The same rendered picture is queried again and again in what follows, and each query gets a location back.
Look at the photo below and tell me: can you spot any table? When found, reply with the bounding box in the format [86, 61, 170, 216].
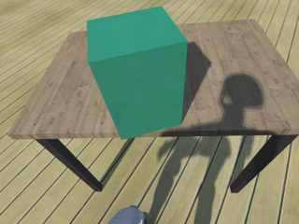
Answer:
[7, 19, 299, 193]

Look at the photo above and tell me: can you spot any carton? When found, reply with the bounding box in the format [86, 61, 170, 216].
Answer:
[86, 6, 188, 140]

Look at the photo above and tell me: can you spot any left robot thigh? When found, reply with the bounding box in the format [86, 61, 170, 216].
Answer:
[107, 207, 145, 224]

